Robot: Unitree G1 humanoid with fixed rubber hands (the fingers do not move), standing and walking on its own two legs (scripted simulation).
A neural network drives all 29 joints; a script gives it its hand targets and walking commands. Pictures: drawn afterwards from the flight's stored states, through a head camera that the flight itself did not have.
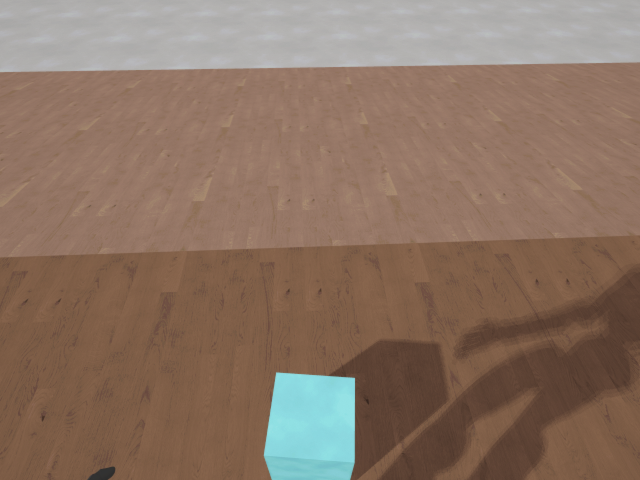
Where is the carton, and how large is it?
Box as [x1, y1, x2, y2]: [264, 373, 354, 479]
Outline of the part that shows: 276,373 264,451 264,457 271,478 349,479 354,462 354,378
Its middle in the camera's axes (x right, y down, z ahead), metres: -0.02 +0.53 +1.06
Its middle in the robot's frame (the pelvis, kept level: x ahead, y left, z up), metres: +0.40 +0.04 -0.66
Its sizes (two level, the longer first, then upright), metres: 0.210 0.200 0.250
